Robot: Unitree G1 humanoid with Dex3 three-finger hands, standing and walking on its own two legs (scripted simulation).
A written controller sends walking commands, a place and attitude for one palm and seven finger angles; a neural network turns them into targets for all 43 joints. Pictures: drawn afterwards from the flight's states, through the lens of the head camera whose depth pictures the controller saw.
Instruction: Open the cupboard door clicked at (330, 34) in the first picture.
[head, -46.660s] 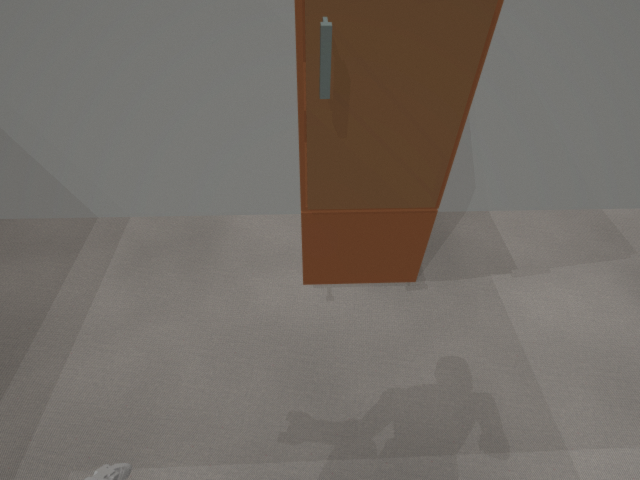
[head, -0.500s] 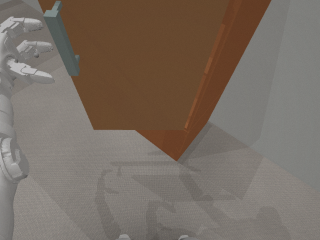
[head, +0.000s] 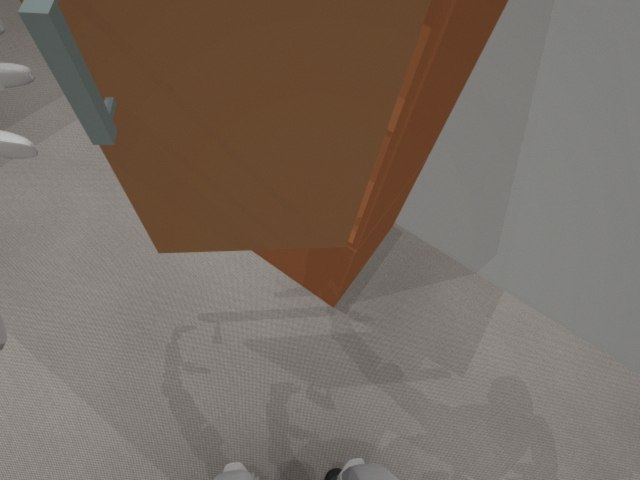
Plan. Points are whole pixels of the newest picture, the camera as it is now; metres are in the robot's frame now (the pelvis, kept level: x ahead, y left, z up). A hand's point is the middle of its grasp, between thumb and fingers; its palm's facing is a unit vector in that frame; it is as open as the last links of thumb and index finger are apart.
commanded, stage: move the hooked fingers beside the handle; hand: left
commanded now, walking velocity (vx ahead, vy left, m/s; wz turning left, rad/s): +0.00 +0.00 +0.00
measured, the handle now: (81, 68) +0.54 +0.22 +0.16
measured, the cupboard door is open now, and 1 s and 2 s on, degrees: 40 40 40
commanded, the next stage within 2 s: slide the fingers in behind the handle in 0.34 s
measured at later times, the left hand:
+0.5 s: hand out of the picture +0.48 +0.28 +0.17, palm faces +0.01 -1.00 +0.00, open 14.0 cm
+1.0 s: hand (53, 93) +0.50 +0.24 +0.17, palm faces -0.01 -1.00 +0.01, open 14.0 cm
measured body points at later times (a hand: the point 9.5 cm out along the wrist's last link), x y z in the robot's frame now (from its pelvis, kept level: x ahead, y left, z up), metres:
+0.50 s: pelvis +0.01 +0.01 +0.00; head +0.09 +0.03 +0.44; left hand +0.48 +0.33 +0.17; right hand +0.04 -0.26 -0.10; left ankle -0.01 +0.11 -0.71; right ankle -0.02 -0.13 -0.71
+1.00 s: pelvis +0.00 +0.00 +0.00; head +0.08 +0.01 +0.44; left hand +0.49 +0.29 +0.17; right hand -0.02 -0.28 -0.10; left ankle -0.01 +0.11 -0.71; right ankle -0.02 -0.13 -0.71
